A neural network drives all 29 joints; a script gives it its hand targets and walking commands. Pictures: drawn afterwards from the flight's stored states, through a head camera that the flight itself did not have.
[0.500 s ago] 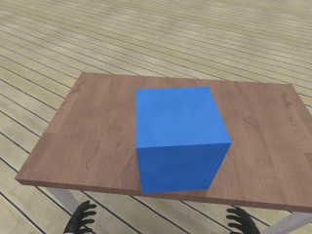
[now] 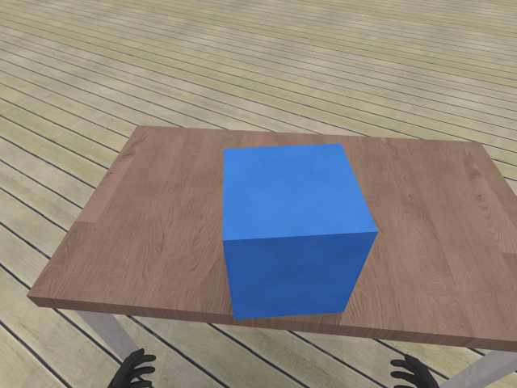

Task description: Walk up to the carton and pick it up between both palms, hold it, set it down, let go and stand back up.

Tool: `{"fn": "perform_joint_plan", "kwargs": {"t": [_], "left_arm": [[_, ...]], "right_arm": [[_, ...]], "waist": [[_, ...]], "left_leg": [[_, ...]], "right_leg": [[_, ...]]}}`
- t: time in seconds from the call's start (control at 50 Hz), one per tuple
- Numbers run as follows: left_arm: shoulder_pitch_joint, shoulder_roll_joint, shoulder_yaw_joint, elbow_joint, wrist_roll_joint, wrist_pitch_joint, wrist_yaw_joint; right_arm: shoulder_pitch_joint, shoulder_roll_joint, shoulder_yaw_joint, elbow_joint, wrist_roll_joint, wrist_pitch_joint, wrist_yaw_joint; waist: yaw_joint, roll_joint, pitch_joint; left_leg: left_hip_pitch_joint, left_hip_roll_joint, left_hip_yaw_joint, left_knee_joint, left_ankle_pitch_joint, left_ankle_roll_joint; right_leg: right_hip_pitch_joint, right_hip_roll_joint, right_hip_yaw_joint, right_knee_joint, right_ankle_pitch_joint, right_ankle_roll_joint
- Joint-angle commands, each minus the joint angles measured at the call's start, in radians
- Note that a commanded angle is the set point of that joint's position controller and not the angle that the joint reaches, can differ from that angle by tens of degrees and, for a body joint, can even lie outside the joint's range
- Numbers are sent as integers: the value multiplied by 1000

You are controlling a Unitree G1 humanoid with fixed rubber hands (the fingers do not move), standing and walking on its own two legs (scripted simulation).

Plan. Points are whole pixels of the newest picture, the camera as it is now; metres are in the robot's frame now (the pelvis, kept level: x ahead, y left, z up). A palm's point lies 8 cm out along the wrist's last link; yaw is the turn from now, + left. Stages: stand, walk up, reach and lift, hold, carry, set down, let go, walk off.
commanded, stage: stand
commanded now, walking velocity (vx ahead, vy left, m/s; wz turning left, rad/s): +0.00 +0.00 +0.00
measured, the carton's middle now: (286, 233) +0.40 -0.02 +0.01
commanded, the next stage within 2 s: none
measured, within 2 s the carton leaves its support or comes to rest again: neither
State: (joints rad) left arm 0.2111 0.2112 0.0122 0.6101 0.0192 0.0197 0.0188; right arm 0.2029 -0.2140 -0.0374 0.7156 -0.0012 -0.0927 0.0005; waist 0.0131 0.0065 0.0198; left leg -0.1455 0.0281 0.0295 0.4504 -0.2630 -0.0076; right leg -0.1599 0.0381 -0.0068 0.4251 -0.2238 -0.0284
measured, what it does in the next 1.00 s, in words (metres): stands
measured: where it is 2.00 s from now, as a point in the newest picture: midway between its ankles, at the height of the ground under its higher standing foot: outside the picture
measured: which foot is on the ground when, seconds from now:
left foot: down 0.00-1.00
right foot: down 0.00-1.00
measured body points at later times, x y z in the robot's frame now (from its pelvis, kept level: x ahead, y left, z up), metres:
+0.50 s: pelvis -0.03 +0.01 +0.00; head -0.05 +0.01 +0.45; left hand +0.05 +0.27 -0.12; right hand +0.03 -0.25 -0.13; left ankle -0.01 +0.12 -0.74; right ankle +0.00 -0.10 -0.74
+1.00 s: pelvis -0.04 +0.01 +0.00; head -0.05 +0.01 +0.44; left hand +0.00 +0.27 -0.14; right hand +0.01 -0.25 -0.13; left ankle -0.01 +0.12 -0.74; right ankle +0.00 -0.10 -0.74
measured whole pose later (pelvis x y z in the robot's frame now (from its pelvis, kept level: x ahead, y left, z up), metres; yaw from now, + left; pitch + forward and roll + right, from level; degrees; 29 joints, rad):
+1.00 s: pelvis -0.04 +0.01 +0.00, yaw +1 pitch -2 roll +0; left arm 0.37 0.26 -0.01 0.85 0.02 -0.02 0.01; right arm 0.42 -0.26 0.00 0.79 -0.01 -0.02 -0.01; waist 0.00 0.01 -0.02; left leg -0.24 -0.01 0.01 0.49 -0.22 0.01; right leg -0.26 0.00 0.00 0.49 -0.20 -0.01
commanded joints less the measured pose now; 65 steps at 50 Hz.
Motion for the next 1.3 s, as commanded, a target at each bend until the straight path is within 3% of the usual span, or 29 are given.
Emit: {"fn": "perform_joint_plan", "kwargs": {"t": [0.0,0.02,0.16,0.22,0.3,0.38,0.44,0.48,0.56,0.58,0.78,0.82,0.88,0.92,0.96,0.98,1.04,1.08,1.18,1.28], "left_arm": [[12,116,47,-33,2,-64,-8],[5,113,45,-25,5,-66,-10],[46,136,44,15,0,-72,-17],[56,152,38,31,2,-71,-15],[75,154,29,61,4,-68,-13],[91,160,25,79,-1,-67,-11],[98,160,21,101,-1,-62,-9],[103,161,18,106,0,-59,-12],[124,172,20,130,1,-54,-11],[130,170,13,131,-5,-51,-11],[153,169,6,172,-4,-54,-8],[164,164,8,176,0,-51,-8],[170,168,6,188,-1,-51,-6],[173,164,7,187,-6,-51,-5],[164,172,5,187,-5,-52,-4],[167,178,3,196,-8,-52,-4],[170,164,0,200,-10,-50,-3],[169,176,1,208,-9,-51,-3],[171,171,1,216,-10,-48,1],[158,166,-6,223,-11,-52,5]], "right_arm": [[52,-134,-30,-80,0,23,-16],[58,-137,-33,-86,-2,23,-14],[99,-157,-22,-67,-2,28,-13],[130,-156,-17,-57,-4,30,-13],[149,-167,-9,-48,-4,34,-11],[173,-176,-3,-42,-7,34,-12],[202,-167,1,-39,-3,35,-11],[210,-175,2,-35,-6,37,-11],[226,-174,1,-26,-5,45,-12],[235,-189,-2,-21,-3,47,-12],[240,-177,4,-6,-8,49,-15],[240,-184,4,-8,-4,49,-15],[251,-180,8,7,-5,55,-18],[256,-185,7,15,-7,57,-19],[258,-173,11,23,-9,56,-18],[262,-179,10,26,-7,56,-18],[256,-180,8,34,-3,59,-22],[252,-179,12,35,-3,58,-22],[252,-168,10,46,-2,61,-23],[241,-160,12,61,-2,56,-26]], "waist": [[-12,-29,-59],[-25,-16,-62],[-18,-14,8],[-20,20,0],[-10,19,16],[-5,-21,11],[-12,5,30],[-9,-19,40],[-11,19,102],[-16,-5,109],[-18,-15,70],[-10,33,51],[-13,-11,79],[-17,-20,70],[-17,6,71],[-20,-23,64],[-17,-29,64],[-16,7,32],[-18,-24,44],[-18,18,26]], "left_leg": [[-9,84,-86,-19,155,32],[-21,86,-88,-29,152,31],[-70,82,-101,-54,116,36],[-84,75,-103,-64,83,34],[-116,69,-114,-72,16,37],[-118,68,-118,-72,1,38],[-142,63,-124,-92,-35,36],[-159,64,-133,-90,-83,37],[-218,62,-143,-119,-183,40],[-234,67,-149,-127,-209,40],[-178,62,-158,-98,-152,39],[-200,62,-166,-123,-174,40],[-196,57,-162,-99,-144,40],[-168,49,-144,-77,-94,39],[-168,54,-142,-83,-77,36],[-161,52,-147,-80,-62,36],[-154,56,-151,-82,-63,32],[-137,55,-141,-71,-19,33],[-143,54,-151,-83,-54,35],[-123,58,-153,-76,54,35]], "right_leg": [[-35,-126,110,-66,185,12],[-33,-124,108,-56,184,9],[-44,-130,117,-55,148,4],[-34,-130,118,-51,107,3],[-37,-128,121,-65,25,7],[-42,-125,117,-58,-2,10],[-63,-124,117,-51,-31,10],[-61,-121,111,-56,-71,16],[-105,-118,126,-55,-136,16],[-104,-113,122,-56,-144,15],[-140,-120,126,-48,-136,14],[-109,-111,117,-30,-104,15],[-118,-122,123,-40,-108,12],[-139,-124,138,-62,-106,11],[-137,-127,138,-58,-90,12],[-124,-121,133,-60,-81,15],[-120,-122,129,-58,-73,13],[-103,-123,135,-50,-35,10],[-102,-128,128,-59,-68,13],[-69,-130,127,-42,30,13]]}}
